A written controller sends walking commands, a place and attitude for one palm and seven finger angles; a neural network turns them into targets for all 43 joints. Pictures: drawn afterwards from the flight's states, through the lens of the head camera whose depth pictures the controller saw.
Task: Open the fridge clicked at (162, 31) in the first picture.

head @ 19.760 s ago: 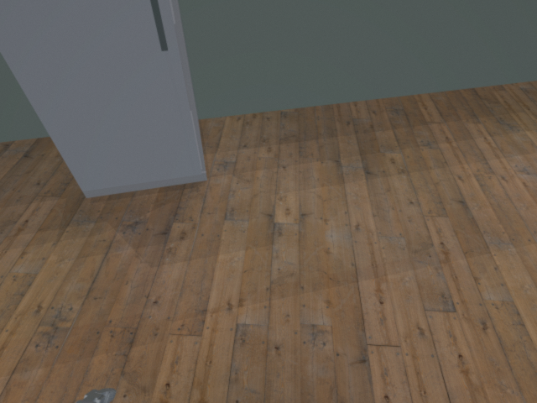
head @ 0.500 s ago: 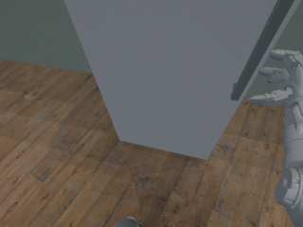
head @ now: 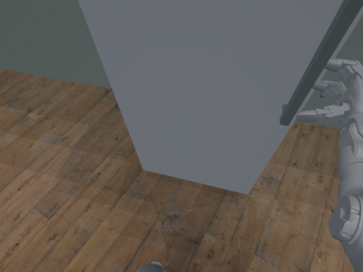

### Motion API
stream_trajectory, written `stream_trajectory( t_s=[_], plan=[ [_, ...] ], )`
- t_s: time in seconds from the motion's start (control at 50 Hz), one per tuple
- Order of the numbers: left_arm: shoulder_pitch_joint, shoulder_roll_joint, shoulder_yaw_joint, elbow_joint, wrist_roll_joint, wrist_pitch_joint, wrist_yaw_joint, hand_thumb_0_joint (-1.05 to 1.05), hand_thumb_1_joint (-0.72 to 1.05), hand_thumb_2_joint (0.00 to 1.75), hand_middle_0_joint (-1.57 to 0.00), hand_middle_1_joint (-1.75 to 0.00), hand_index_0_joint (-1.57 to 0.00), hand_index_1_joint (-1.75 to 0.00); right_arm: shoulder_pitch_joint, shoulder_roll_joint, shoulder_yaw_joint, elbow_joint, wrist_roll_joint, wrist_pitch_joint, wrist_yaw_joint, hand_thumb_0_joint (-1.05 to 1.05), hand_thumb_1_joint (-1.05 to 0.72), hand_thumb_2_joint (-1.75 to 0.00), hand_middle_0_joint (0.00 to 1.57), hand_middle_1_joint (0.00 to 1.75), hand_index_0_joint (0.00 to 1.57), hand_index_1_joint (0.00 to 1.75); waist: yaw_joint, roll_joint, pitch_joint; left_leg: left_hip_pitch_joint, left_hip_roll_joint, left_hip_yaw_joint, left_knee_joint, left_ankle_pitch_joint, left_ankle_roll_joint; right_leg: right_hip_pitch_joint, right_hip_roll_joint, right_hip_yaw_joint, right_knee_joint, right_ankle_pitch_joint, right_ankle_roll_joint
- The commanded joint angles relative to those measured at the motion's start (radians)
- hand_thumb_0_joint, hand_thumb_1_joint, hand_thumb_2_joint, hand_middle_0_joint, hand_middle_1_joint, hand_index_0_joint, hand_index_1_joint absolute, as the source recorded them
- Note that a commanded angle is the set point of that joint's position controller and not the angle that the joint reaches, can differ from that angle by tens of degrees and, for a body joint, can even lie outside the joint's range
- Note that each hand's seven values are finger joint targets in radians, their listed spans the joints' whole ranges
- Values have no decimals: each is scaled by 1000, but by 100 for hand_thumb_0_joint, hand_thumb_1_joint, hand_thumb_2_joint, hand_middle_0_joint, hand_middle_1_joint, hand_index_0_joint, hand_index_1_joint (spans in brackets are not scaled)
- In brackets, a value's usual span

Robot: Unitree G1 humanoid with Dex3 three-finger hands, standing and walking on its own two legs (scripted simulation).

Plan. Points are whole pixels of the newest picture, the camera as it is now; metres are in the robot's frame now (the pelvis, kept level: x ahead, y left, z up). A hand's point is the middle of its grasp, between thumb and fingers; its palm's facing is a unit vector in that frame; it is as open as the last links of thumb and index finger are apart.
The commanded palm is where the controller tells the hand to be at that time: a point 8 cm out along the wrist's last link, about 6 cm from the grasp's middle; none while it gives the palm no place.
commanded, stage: feel for the door with the fingertips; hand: right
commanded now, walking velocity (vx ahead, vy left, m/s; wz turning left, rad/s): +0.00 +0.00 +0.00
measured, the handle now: (310, 68) +0.53 -0.19 +0.16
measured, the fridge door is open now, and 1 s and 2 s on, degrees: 0 0 0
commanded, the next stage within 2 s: slide the fingers in behind the handle in 0.08 s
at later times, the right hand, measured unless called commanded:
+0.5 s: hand (321, 97) +0.48 -0.21 +0.13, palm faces +0.09 +1.00 +0.00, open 14.0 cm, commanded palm +0.45 -0.26 +0.13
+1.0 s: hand (307, 94) +0.49 -0.19 +0.13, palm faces +0.09 +1.00 +0.00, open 14.0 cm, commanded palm +0.45 -0.24 +0.13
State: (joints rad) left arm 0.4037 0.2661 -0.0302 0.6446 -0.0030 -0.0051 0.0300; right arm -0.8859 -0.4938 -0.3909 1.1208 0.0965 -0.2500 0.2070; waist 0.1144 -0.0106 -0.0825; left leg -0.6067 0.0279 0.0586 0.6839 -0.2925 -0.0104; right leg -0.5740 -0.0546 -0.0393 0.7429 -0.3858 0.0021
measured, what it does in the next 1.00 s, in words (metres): stands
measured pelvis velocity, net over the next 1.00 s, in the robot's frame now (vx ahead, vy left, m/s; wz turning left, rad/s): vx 0.00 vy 0.00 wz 0.01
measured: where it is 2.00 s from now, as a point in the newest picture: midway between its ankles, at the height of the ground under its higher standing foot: outside the picture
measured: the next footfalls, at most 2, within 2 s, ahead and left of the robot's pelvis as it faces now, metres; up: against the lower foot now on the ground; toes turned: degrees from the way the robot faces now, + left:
none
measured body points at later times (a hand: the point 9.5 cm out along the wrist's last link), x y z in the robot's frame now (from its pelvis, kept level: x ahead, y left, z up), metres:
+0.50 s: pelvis -0.01 +0.00 +0.00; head +0.06 -0.02 +0.44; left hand +0.01 +0.26 -0.11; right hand +0.47 -0.27 +0.13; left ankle +0.02 +0.13 -0.71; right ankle -0.02 -0.12 -0.71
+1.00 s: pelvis +0.00 +0.00 +0.00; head +0.07 -0.01 +0.45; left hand +0.03 +0.26 -0.11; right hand +0.47 -0.24 +0.13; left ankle +0.02 +0.13 -0.71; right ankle -0.02 -0.12 -0.71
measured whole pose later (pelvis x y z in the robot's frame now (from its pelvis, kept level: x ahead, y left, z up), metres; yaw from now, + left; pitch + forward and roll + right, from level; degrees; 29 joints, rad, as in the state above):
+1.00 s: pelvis +0.00 +0.00 +0.00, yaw +0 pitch +12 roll +1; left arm 0.40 0.26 -0.02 0.64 0.01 -0.01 0.01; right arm -0.86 -0.40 -0.36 1.06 0.09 -0.26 0.13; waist 0.11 -0.01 -0.09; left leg -0.61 0.03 0.05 0.69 -0.29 -0.02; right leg -0.57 -0.05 -0.05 0.75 -0.39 0.00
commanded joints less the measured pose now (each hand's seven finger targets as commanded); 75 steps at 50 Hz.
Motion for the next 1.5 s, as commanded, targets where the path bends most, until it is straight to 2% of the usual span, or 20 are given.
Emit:
stream_trajectory(
  t_s=[0.0, 0.1, 0.16, 0.24, 0.32, 0.38, 0.48, 0.56, 0.66, 0.72, 0.86, 0.92, 0.98, 1.04, 1.12, 1.18, 1.24, 1.36, 1.42, 1.48],
  plan=[
    [117, 176, 68, -69, -3, -25, 22, 0, 90, 90, -20, -30, -20, -30, -489, -255, -36, -203, 29, -60, 10, 0, 50, -30, 30, 120, 30, 120, 16, -27, -359, 243, -44, -35, -42, 349, 31, 118, 34, 33, -80, 316, -24],
    [127, 173, 65, -62, 1, -22, 20, 0, 90, 90, -20, -30, -20, -30, -534, -264, -15, -206, 0, -68, -1, 0, 50, -30, 30, 120, 30, 120, 26, -93, -366, 209, -41, -39, -39, 322, 32, 127, 37, 41, -75, 310, -23],
    [136, 176, 66, -52, 4, -21, 20, 0, 90, 90, -20, -30, -20, -30, -551, -274, -21, -184, -1, -65, -5, 0, 50, -30, 30, 120, 30, 120, 39, -73, -369, 200, -42, -36, -41, 315, 28, 124, 34, 45, -69, 307, -24],
    [132, 175, 67, -68, 4, -23, 17, 0, 90, 90, -20, -30, -20, -30, -508, -264, -28, -200, 11, -72, 1, 0, 50, -30, 30, 120, 30, 120, 17, -99, -421, 221, -45, -37, -38, 322, 33, 149, 37, 41, -70, 323, -22],
    [127, 180, 63, -77, 3, -21, 17, 0, 90, 90, -20, -30, -20, -30, -473, -299, -56, -190, 18, -77, 7, 0, 50, -30, 30, 120, 30, 120, 5, -51, -377, 244, -46, -34, -42, 297, 36, 96, 35, 39, -80, 276, -25],
    [115, 176, 62, -83, 0, -24, 16, 0, 90, 90, -20, -30, -20, -30, -484, -247, -13, -195, 14, -73, 4, 0, 50, -30, 30, 120, 30, 120, 18, -70, -343, 202, -47, -35, -52, 253, 32, 104, 34, 37, -89, 234, -24],
    [115, 176, 63, -85, 0, -26, 17, 0, 90, 90, -20, -30, -20, -30, -467, -268, -42, -217, 19, -82, -11, 0, 50, -30, 30, 120, 30, 120, 5, -54, -366, 219, -48, -33, -46, 256, 34, 110, 31, 43, -92, 247, -22],
    [108, 170, 64, -85, 1, -33, 12, 0, 90, 90, -20, -30, -20, -30, -453, -220, -14, -257, 23, -88, -14, 0, 50, -30, 30, 120, 30, 120, -1, -104, -382, 204, -49, -28, -39, 271, 38, 156, 30, 44, -89, 289, -16],
    [106, 165, 64, -74, 0, -35, 11, 0, 90, 90, -20, -30, -20, -30, -481, -166, 24, -251, 19, -75, -33, 0, 50, -30, 30, 120, 30, 120, 14, -89, -332, 170, -50, -18, -44, 247, 38, 159, 26, 55, -95, 281, -13],
    [110, 164, 67, -77, 4, -42, 9, 0, 90, 90, -20, -30, -20, -30, -491, -136, 38, -281, 24, -75, -48, 0, 50, -30, 30, 120, 30, 120, 14, -75, -363, 174, -52, -16, -40, 263, 38, 185, 26, 59, -89, 317, -14],
    [108, 161, 70, -72, 7, -37, 2, 0, 90, 90, -20, -30, -20, -30, -442, -169, -4, -258, 0, -74, -83, 0, 50, -30, 30, 120, 30, 120, -7, -47, -381, 214, -48, -20, -27, 321, 37, 164, 29, 48, -84, 361, -12],
    [107, 154, 70, -80, 8, -37, -4, 0, 90, 90, -20, -30, -20, -30, -455, -125, 34, -292, -3, -79, -88, 0, 50, -30, 30, 120, 30, 120, -1, -69, -379, 213, -50, -19, -26, 340, 38, 184, 29, 46, -78, 396, -12],
    [99, 155, 75, -86, 6, -30, -5, 0, 90, 90, -20, -30, -20, -30, -408, -145, -1, -313, 9, -76, -92, 0, 50, -30, 30, 120, 30, 120, -23, -59, -419, 264, -50, -24, -24, 385, 39, 184, 29, 37, -81, 421, -10],
    [92, 151, 74, -83, 3, -30, -4, 0, 90, 90, -20, -30, -20, -30, -414, -110, 29, -308, 12, -68, -92, 0, 50, -30, 30, 120, 30, 120, -9, -44, -369, 264, -49, -25, -36, 377, 35, 156, 32, 28, -88, 377, -16],
    [92, 154, 74, -83, 3, -27, 1, 0, 90, 90, -20, -30, -20, -30, -426, -145, 4, -319, 7, -67, -97, 0, 50, -30, 30, 120, 30, 120, -9, -14, -356, 288, -47, -29, -42, 378, 36, 135, 37, 24, -93, 346, -24],
    [83, 147, 76, -81, 3, -33, 1, 0, 90, 90, -20, -30, -20, -30, -433, -121, 23, -354, 6, -81, -97, 0, 50, -30, 30, 120, 30, 120, -14, -69, -395, 285, -47, -34, -42, 379, 38, 170, 40, 22, -90, 352, -20],
    [80, 144, 75, -69, 1, -38, 1, 0, 90, 90, -20, -30, -20, -30, -429, -66, 63, -312, 16, -77, -94, 0, 50, -30, 30, 120, 30, 120, 4, -48, -353, 258, -49, -29, -51, 359, 35, 166, 37, 24, -91, 331, -20],
    [75, 151, 68, -68, -1, -38, 5, 0, 90, 90, -20, -30, -20, -30, -462, -86, 51, -251, 10, -56, -102, 0, 50, -30, 30, 120, 30, 120, 8, -5, -311, 253, -41, -31, -61, 299, 32, 107, 44, 25, -108, 244, -24],
    [79, 152, 67, -66, 4, -40, 6, 0, 90, 90, -20, -30, -20, -30, -490, -128, 27, -256, -4, -74, -119, 0, 50, -30, 30, 120, 30, 120, 4, -19, -328, 251, -40, -39, -60, 280, 33, 107, 45, 25, -102, 232, -26],
    [80, 142, 69, -63, 8, -49, 1, 0, 90, 90, -20, -30, -20, -30, -529, -75, 66, -290, -9, -104, -132, 0, 50, -30, 30, 120, 30, 120, 7, -62, -379, 237, -42, -33, -45, 297, 36, 154, 45, 35, -95, 271, -19]
  ],
)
